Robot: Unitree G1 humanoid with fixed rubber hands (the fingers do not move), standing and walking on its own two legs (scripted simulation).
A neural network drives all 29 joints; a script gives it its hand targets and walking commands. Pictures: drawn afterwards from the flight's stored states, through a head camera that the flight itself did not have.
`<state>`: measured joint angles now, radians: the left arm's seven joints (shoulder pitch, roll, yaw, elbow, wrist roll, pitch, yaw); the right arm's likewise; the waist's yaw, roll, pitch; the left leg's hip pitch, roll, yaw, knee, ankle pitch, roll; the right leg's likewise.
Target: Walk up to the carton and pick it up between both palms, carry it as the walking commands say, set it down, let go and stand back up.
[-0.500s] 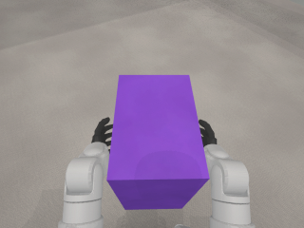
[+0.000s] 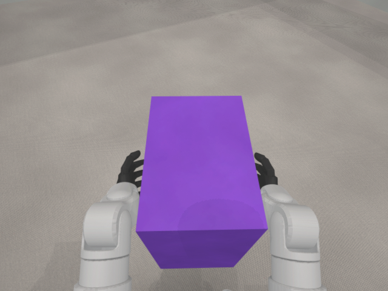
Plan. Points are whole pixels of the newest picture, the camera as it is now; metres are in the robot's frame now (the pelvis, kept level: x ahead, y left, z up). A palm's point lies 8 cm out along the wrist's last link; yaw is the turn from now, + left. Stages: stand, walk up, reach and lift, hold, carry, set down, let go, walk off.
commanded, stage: carry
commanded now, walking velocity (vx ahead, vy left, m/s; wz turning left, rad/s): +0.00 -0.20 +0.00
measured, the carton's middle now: (196, 191) +0.31 +0.00 +0.03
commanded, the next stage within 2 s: none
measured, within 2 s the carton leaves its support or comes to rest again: neither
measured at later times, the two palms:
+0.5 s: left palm (143, 225) +0.22 +0.10 +0.07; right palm (292, 224) +0.23 -0.16 +0.07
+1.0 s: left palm (178, 264) +0.16 +0.03 +0.08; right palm (339, 260) +0.18 -0.22 +0.07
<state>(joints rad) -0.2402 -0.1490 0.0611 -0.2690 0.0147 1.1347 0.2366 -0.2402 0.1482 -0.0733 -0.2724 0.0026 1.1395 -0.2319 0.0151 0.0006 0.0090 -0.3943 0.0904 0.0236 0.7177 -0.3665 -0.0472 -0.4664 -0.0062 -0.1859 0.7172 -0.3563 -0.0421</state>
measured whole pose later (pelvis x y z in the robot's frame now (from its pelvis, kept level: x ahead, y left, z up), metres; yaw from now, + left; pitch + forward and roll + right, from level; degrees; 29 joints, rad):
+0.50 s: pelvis -0.06 -0.04 -0.01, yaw +1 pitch +3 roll -1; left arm -0.24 -0.15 0.06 -0.27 0.01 1.15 0.24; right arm -0.24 0.15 -0.07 -0.27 0.00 1.15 -0.23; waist 0.01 0.00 0.01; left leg -0.39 0.10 0.03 0.76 -0.42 -0.07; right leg -0.50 0.00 -0.17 0.69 -0.24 -0.09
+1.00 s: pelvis -0.11 -0.11 -0.01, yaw +2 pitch +1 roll +1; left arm -0.23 -0.15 0.05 -0.27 0.01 1.15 0.24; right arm -0.23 0.15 -0.07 -0.27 0.00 1.15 -0.23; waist 0.02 -0.01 0.02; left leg -0.43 0.11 0.03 0.94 -0.59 -0.09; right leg -0.49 0.00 -0.16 0.71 -0.25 -0.11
